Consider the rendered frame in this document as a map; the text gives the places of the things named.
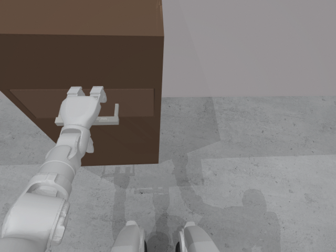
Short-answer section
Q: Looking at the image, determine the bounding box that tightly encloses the left robot shin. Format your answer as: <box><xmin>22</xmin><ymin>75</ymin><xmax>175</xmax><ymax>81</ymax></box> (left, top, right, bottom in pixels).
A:
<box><xmin>126</xmin><ymin>220</ymin><xmax>138</xmax><ymax>226</ymax></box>

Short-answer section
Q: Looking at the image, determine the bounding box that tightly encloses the robot left upper arm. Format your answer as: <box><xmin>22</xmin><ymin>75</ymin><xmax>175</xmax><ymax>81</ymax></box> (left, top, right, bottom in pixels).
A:
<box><xmin>0</xmin><ymin>193</ymin><xmax>70</xmax><ymax>252</ymax></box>

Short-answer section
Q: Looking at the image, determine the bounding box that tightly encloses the robot left forearm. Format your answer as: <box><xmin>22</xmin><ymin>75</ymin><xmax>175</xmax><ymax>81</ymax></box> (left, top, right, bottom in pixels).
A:
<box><xmin>2</xmin><ymin>124</ymin><xmax>90</xmax><ymax>238</ymax></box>

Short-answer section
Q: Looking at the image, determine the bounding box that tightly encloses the drawer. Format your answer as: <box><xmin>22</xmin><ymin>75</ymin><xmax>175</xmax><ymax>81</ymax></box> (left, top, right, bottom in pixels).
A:
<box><xmin>10</xmin><ymin>89</ymin><xmax>153</xmax><ymax>118</ymax></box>

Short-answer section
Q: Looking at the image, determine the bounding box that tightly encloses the left robot hand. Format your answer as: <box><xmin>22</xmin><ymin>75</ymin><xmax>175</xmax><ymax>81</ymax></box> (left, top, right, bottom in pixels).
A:
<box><xmin>60</xmin><ymin>86</ymin><xmax>107</xmax><ymax>153</ymax></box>

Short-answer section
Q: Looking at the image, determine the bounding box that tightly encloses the robot shin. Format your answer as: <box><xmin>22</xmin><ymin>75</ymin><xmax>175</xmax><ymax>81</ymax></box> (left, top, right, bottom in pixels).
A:
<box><xmin>126</xmin><ymin>220</ymin><xmax>138</xmax><ymax>226</ymax></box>
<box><xmin>184</xmin><ymin>222</ymin><xmax>195</xmax><ymax>228</ymax></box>

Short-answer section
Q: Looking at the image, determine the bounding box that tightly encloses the cabinet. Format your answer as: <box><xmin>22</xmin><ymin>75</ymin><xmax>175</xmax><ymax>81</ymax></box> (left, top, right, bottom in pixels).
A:
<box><xmin>0</xmin><ymin>0</ymin><xmax>164</xmax><ymax>166</ymax></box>

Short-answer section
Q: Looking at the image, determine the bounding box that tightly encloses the handle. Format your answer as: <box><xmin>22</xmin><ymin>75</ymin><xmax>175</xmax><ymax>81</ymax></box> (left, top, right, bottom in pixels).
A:
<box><xmin>55</xmin><ymin>103</ymin><xmax>119</xmax><ymax>126</ymax></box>

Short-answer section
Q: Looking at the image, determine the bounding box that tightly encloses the right robot shin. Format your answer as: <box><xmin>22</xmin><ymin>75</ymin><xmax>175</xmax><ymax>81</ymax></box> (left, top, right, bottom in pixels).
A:
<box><xmin>184</xmin><ymin>222</ymin><xmax>195</xmax><ymax>228</ymax></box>

